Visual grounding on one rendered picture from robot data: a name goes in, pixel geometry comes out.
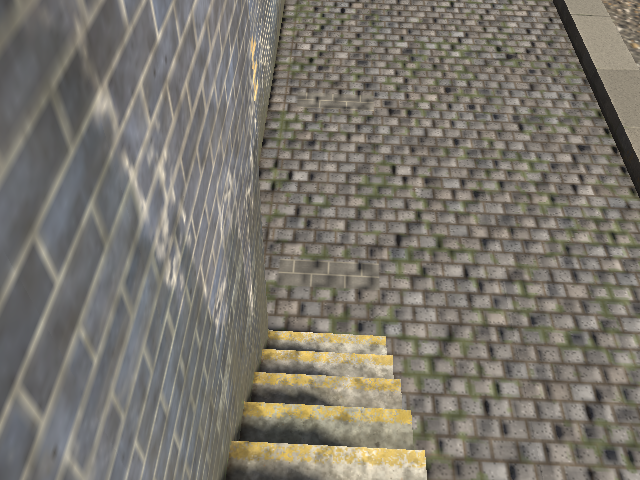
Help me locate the stairs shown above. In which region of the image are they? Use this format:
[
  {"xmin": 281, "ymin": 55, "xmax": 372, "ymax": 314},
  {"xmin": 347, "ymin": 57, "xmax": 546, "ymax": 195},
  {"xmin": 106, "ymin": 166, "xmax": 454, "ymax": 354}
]
[{"xmin": 226, "ymin": 330, "xmax": 427, "ymax": 480}]

